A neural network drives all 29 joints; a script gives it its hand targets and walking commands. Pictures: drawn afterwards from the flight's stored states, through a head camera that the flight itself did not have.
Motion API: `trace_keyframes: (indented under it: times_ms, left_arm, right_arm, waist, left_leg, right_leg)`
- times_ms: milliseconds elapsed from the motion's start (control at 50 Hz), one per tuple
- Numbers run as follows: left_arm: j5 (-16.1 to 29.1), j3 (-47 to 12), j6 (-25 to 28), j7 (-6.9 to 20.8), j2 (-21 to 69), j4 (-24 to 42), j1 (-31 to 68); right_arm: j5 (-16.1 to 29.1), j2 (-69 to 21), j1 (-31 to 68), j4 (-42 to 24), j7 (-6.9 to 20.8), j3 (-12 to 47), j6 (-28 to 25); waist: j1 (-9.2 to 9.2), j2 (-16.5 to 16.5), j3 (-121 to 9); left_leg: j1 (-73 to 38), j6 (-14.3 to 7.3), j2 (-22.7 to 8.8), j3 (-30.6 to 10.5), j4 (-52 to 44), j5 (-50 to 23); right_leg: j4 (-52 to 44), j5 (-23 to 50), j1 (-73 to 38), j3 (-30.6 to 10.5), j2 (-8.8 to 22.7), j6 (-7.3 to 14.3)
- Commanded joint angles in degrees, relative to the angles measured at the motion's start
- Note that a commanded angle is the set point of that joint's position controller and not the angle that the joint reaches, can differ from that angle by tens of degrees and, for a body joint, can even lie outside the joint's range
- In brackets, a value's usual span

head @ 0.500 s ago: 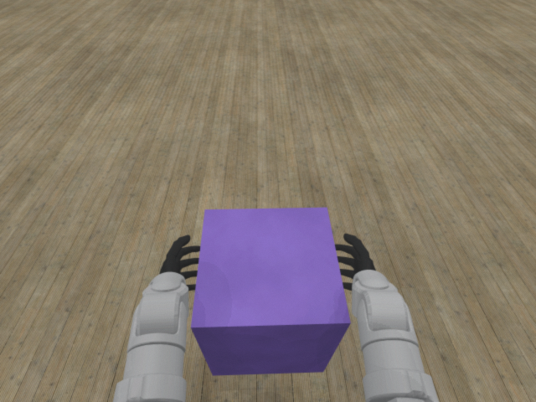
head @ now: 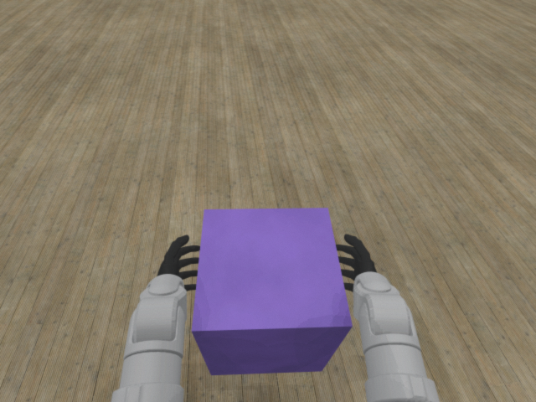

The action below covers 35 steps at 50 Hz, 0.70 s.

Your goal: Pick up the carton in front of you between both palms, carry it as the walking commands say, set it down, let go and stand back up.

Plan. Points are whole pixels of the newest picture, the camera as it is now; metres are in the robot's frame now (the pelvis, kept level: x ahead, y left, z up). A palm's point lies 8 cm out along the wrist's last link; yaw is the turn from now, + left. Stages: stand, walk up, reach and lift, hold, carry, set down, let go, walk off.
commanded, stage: hold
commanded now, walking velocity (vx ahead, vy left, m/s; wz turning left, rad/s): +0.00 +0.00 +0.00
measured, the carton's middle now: (266, 295) +0.31 +0.00 -0.05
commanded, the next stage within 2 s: set down in 0.14 s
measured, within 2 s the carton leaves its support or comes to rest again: neither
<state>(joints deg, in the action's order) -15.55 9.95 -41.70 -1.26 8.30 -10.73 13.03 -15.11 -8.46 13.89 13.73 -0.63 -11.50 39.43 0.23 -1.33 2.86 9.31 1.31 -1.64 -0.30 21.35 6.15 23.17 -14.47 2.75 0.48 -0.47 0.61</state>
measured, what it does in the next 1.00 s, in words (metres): lowers itself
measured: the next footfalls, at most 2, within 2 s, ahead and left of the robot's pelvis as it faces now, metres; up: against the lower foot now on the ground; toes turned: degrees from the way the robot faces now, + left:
none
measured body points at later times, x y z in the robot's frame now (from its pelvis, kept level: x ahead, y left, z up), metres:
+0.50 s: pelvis -0.01 +0.03 -0.02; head +0.01 +0.04 +0.43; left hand +0.35 +0.14 +0.00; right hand +0.33 -0.16 +0.00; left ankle +0.07 +0.13 -0.74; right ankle -0.01 -0.11 -0.74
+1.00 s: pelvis -0.04 +0.00 -0.12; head +0.20 -0.01 +0.26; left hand +0.39 +0.14 -0.20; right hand +0.41 -0.16 -0.20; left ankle +0.07 +0.13 -0.74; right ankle -0.01 -0.11 -0.74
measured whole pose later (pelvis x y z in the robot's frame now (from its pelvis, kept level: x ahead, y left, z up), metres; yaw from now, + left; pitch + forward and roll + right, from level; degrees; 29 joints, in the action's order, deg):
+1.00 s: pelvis -0.04 +0.00 -0.12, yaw -5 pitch +37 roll +0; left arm -15.2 29.2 -14.7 -2.8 10.3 -24.1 39.4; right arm -13.6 -4.3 45.3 34.6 -0.4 -22.8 13.8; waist -2.1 -1.8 -6.4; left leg 82.3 3.4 2.4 -5.7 63.4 17.8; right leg 67.9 -25.5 78.8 -5.0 -6.3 -0.1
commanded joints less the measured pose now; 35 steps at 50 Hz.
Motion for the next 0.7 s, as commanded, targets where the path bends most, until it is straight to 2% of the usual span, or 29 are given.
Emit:
trace_keyframes:
  times_ms: [0, 60, 140, 220, 300, 380, 460, 520, 580, 680]
  left_arm:
    - [13.11, -28.94, 3.23, 14.24, 52.87, 1.96, 25.69]
    - [12.39, -27.74, 3.12, 14.87, 53.83, -0.46, 26.88]
    - [12.64, -27.59, 2.96, 16.02, 55.06, -2.33, 29.79]
    - [12.12, -24.97, 3.34, 16.26, 57.06, -6.77, 36.06]
    - [9.36, -17.83, 5.36, 15.65, 57.94, -16.37, 43.82]
    - [3.31, -6.47, 8.22, 12.37, 53.73, -23.88, 47.79]
    - [-2.42, 2.79, 12.42, 9.15, 45.55, -26.49, 45.91]
    - [-4.09, 4.48, 17.77, 7.80, 42.20, -26.04, 43.83]
    - [-3.32, 0.58, 24.32, 7.07, 44.10, -24.22, 43.93]
    - [1.31, -11.77, 33.04, 6.87, 49.41, -20.64, 49.45]
  right_arm:
    - [14.50, -53.12, 28.53, -1.84, 14.74, 30.10, -2.73]
    - [14.17, -53.34, 30.25, 0.18, 15.61, 29.15, -2.83]
    - [13.37, -53.93, 32.03, 2.14, 16.20, 27.47, -3.16]
    - [11.09, -52.10, 38.36, 6.92, 17.38, 23.49, -4.57]
    - [5.95, -49.30, 46.29, 16.11, 18.34, 15.20, -7.71]
    - [-0.87, -44.22, 49.85, 25.17, 17.04, 3.89, -11.08]
    - [-6.53, -36.46, 48.04, 29.01, 14.88, -4.02, -14.33]
    - [-7.26, -33.92, 46.31, 29.24, 14.47, -4.47, -18.61]
    - [-5.25, -36.12, 45.92, 28.52, 14.84, -0.38, -24.65]
    - [1.23, -42.27, 50.34, 26.29, 14.78, 11.12, -32.40]
  waist:
    - [-1.96, -0.33, -13.90]
    - [-2.09, -0.22, -12.34]
    - [-1.23, 0.41, -11.78]
    - [-0.63, 1.75, -10.84]
    - [0.25, 3.01, -9.62]
    - [0.25, 3.21, -7.66]
    - [-0.39, 1.89, -7.51]
    - [-0.97, 1.12, -12.46]
    - [-1.42, 1.18, -20.65]
    - [-0.96, 0.37, -40.93]
  left_leg:
    - [-15.63, -1.77, 7.69, -2.48, 0.57, -4.18]
    - [-16.32, -1.61, 7.48, -2.34, 0.11, -0.84]
    - [-18.12, -1.09, 7.13, -2.44, -0.25, 1.96]
    - [-18.42, -0.42, 6.30, -3.21, -0.34, 8.12]
    - [-15.50, 0.06, 4.88, -5.51, -0.05, 16.52]
    - [-9.77, 0.18, 4.21, -6.86, 1.86, 19.34]
    - [-3.11, 0.18, 5.55, -5.70, 7.05, 11.54]
    - [1.43, 0.28, 6.26, -4.70, 11.80, 0.83]
    - [3.75, 0.11, 6.68, -4.68, 16.26, -8.20]
    - [5.70, 0.22, 7.79, -4.03, 27.29, -18.82]
  right_leg:
    - [-6.87, 6.30, 9.43, -6.38, -2.75, 0.19]
    - [-7.59, 1.38, 11.68, -6.17, -2.69, 0.57]
    - [-7.99, -2.50, 14.20, -5.92, -2.89, 1.37]
    - [-6.61, -7.70, 16.90, -5.17, -3.32, 2.56]
    - [-2.37, -11.43, 19.52, -4.48, -3.65, 3.18]
    - [2.88, -10.66, 22.98, -4.07, -4.06, 3.02]
    - [6.82, -7.34, 29.63, -3.98, -4.52, 2.82]
    - [9.86, -1.78, 34.38, -3.67, -5.48, 1.96]
    - [13.52, 2.47, 39.44, -3.41, -6.68, 1.05]
    - [21.88, 9.27, 49.19, -2.95, -7.93, -0.36]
